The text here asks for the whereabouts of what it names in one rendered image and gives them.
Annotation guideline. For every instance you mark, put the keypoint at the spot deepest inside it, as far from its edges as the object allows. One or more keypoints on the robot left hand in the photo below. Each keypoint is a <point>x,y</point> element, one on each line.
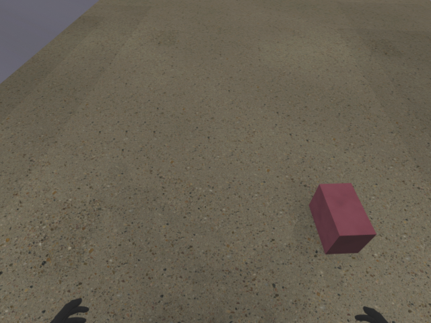
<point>70,309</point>

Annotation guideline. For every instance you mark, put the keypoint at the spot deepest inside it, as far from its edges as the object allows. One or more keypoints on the robot right hand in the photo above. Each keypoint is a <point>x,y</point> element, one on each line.
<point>372,316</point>

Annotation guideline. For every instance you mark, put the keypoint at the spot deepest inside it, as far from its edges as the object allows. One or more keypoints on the carton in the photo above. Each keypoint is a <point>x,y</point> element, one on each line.
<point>341,221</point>

